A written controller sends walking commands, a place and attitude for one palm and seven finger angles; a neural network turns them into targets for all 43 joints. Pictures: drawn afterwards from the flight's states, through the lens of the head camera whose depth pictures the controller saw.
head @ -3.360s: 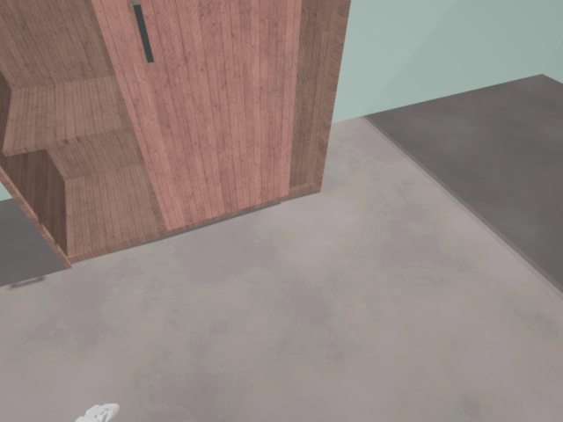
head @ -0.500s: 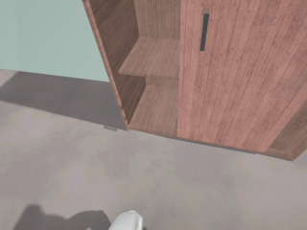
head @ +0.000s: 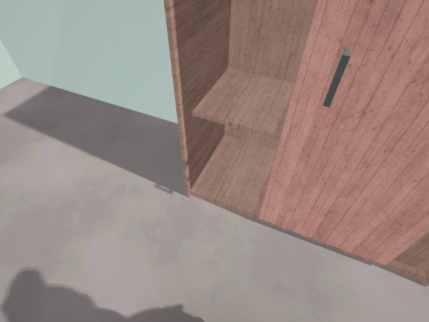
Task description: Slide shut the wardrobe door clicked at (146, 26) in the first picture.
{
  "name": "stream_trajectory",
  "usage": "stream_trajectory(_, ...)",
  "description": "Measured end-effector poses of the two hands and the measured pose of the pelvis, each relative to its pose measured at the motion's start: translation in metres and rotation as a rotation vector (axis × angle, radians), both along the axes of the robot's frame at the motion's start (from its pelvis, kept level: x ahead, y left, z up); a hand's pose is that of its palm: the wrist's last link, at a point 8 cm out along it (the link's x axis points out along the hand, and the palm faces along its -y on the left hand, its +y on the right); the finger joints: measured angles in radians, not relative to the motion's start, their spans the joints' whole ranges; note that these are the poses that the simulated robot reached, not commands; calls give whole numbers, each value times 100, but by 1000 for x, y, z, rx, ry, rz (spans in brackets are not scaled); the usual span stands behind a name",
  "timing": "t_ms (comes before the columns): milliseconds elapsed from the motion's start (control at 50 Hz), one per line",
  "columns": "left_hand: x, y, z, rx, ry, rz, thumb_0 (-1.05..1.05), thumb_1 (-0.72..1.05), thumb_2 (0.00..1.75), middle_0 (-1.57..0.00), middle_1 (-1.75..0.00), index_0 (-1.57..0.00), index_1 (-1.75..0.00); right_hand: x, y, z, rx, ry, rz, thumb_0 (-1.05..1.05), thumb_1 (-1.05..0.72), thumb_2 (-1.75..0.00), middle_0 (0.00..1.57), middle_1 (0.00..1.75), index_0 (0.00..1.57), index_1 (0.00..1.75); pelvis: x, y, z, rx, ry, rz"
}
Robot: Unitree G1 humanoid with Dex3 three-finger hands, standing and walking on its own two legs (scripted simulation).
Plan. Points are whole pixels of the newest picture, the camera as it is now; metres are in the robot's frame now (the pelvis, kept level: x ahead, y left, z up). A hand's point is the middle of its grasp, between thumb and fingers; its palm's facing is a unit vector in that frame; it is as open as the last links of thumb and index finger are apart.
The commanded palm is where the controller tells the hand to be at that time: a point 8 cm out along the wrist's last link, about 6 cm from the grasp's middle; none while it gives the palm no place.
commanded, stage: turn to face it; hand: right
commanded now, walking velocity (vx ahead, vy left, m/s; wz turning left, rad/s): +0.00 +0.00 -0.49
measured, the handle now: (336, 78) +0.70 -0.25 +0.13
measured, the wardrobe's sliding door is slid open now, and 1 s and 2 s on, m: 0.41 0.41 0.41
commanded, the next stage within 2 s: take the last steps up to it in 0.58 s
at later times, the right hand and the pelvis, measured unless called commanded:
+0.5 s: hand out of the picture +0.00 -0.25 -0.16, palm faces +0.22 +0.95 -0.24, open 7.4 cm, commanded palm none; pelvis -0.01 -0.04 +0.01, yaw -10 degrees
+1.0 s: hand out of the picture -0.08 -0.16 -0.16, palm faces +0.39 +0.91 -0.17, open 7.3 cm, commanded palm none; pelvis +0.00 -0.01 +0.01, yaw -18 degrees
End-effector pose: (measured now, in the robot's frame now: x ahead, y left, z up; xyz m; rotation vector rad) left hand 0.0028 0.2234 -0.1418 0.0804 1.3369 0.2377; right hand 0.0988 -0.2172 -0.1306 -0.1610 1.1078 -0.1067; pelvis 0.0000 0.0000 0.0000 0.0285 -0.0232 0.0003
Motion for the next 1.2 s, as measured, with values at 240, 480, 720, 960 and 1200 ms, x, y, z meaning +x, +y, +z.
stream_trajectory(240,59,-27,22,85,-65,-194,1,92,90,-20,-30,-20,-30,-82,-68,-22,11,188,-195,1,-91,-90,20,30,20,30,1,-39,0,8,12,-100)
stream_trajectory(480,66,-37,26,44,-50,-256,0,91,90,-20,-30,-21,-30,-113,-79,3,-31,216,-266,1,-91,-90,20,30,20,30,-7,-39,15,2,25,-170)
stream_trajectory(720,67,3,-4,-26,-24,-299,1,91,90,-20,-30,-21,-30,-114,-20,15,-56,92,-310,1,-90,-90,20,30,20,30,-17,2,6,-37,13,-257)
stream_trajectory(960,87,-1,14,5,10,-395,1,91,90,-20,-30,-20,-30,-185,10,5,40,234,-427,1,-91,-90,20,30,21,30,-1,-1,14,-23,34,-314)
stream_trajectory(1200,100,-46,24,48,-2,-343,0,92,90,-20,-30,-21,-30,-181,-15,-10,146,457,-394,1,-91,-90,20,30,20,30,47,-41,12,-4,38,-275)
